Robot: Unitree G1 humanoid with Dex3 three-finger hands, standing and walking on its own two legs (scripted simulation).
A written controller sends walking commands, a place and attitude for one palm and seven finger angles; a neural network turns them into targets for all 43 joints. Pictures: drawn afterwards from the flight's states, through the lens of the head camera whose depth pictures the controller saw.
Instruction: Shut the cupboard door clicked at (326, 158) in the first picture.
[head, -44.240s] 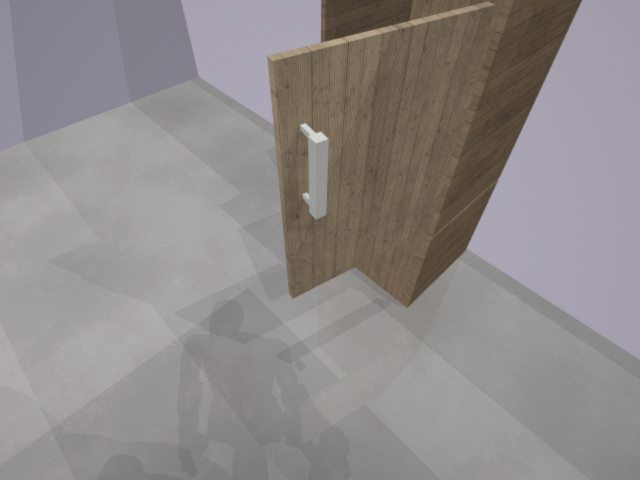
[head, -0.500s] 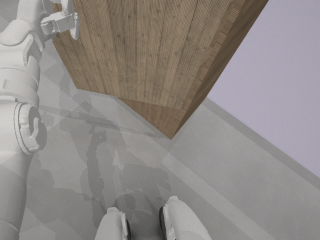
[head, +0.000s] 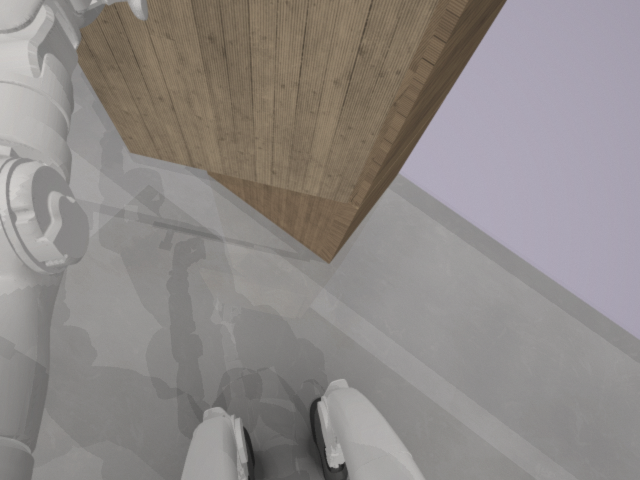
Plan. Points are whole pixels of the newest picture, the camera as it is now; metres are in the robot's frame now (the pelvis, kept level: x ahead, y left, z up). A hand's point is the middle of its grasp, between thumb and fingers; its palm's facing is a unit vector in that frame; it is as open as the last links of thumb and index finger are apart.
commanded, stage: pull the fist back off the door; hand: left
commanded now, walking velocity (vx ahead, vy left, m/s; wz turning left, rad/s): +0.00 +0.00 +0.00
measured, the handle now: out of the picture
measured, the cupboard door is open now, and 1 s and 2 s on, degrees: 25 24 24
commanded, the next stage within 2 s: draw the hand back to the body in 0.80 s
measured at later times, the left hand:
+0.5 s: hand (136, 8) +0.57 +0.08 +0.15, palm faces +0.06 -1.00 -0.02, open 3.1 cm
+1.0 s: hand (136, 51) +0.51 +0.08 +0.16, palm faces +0.04 -1.00 +0.00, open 3.1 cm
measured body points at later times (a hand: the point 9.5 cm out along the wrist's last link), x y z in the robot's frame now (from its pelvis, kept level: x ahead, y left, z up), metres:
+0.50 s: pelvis +0.02 -0.01 +0.04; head +0.14 -0.01 +0.47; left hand +0.56 +0.13 +0.15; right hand -0.03 -0.26 -0.08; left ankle +0.02 +0.10 -0.65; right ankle +0.03 -0.12 -0.65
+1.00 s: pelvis +0.01 -0.01 +0.04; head +0.09 -0.01 +0.48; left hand +0.50 +0.13 +0.16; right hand +0.07 -0.26 -0.08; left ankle +0.02 +0.10 -0.65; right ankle +0.03 -0.12 -0.65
